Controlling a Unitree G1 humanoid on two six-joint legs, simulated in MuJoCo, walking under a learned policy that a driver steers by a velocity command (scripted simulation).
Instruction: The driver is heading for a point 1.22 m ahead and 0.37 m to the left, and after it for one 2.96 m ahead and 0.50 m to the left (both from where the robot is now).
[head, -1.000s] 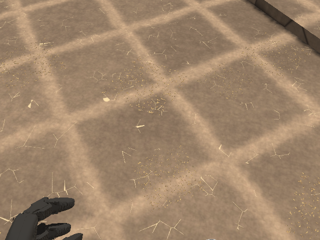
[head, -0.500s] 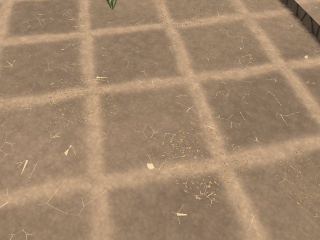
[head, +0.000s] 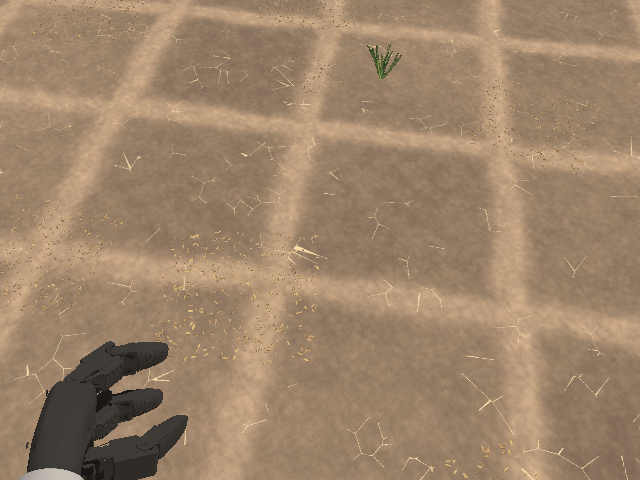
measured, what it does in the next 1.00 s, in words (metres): walks ahead, turning left: left foot, then right foot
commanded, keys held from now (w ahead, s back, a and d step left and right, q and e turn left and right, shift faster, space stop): w+q+shift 0.40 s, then w+shift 0.50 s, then w+e+shift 0.10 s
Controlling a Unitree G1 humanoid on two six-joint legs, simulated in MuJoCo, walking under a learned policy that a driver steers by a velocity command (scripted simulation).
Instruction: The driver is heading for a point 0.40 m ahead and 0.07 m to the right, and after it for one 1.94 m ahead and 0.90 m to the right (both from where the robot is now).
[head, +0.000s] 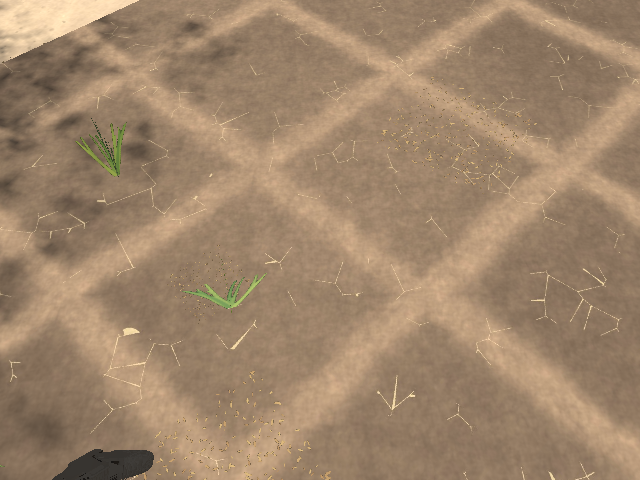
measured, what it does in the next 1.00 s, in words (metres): walks ahead, turning right: left foot, then right foot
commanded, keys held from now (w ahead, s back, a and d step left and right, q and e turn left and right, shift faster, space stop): w+e+shift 0.34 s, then e+shift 0.54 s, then q+shift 0.12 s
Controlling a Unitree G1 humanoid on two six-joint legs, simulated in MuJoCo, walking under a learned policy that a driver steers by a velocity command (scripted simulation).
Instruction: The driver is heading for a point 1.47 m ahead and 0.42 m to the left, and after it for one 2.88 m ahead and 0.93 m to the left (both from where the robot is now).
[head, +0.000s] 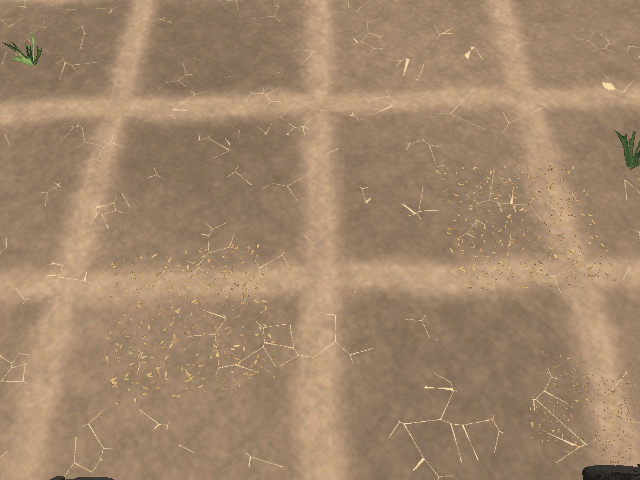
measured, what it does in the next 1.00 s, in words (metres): steps to the left, turning left: left foot, then right foot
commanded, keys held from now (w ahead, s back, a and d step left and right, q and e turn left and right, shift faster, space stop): q+shift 0.52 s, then w+q+shift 0.14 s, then w+e+shift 0.34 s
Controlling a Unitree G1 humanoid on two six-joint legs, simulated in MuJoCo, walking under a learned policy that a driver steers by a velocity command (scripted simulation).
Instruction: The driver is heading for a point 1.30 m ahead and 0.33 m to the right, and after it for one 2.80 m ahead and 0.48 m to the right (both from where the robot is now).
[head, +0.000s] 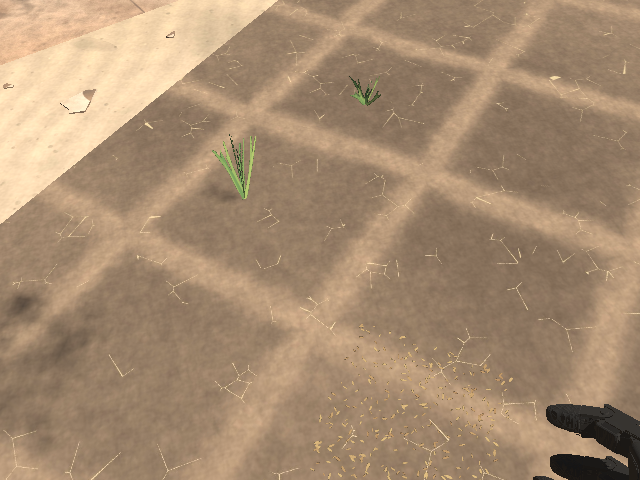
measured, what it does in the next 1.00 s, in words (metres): walks ahead, turning right: right foot, then left foot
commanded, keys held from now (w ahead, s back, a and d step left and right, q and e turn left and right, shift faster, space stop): w+e+shift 0.54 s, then w+q+shift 0.46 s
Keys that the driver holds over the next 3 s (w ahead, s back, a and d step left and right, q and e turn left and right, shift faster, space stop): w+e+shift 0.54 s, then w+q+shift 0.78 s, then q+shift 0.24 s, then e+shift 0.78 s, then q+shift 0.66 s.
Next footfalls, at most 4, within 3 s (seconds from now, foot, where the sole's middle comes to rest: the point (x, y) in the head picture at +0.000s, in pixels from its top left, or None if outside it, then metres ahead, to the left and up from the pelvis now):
0.44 right None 0.46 -0.15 -0.76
0.94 left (493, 303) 0.95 -0.25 -0.76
1.36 right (587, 203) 1.32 -0.52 -0.76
1.76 left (479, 157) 1.48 -0.24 -0.76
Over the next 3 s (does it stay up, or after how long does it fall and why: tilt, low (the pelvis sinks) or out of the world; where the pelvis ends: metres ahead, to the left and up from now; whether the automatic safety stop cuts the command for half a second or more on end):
stays up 1.42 -0.43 0.01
